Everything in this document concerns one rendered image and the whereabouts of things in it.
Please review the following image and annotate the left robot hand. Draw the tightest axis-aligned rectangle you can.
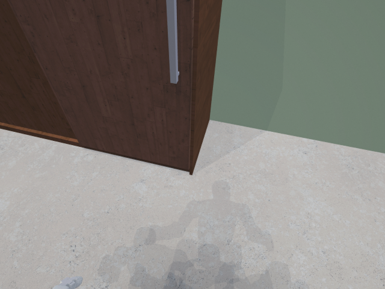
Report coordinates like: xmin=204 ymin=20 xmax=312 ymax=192
xmin=53 ymin=276 xmax=83 ymax=289

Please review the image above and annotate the handle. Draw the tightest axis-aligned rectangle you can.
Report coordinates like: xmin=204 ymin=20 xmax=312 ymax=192
xmin=166 ymin=0 xmax=179 ymax=84

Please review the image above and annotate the wardrobe door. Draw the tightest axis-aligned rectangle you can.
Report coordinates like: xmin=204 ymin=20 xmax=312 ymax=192
xmin=7 ymin=0 xmax=194 ymax=170
xmin=0 ymin=0 xmax=77 ymax=139

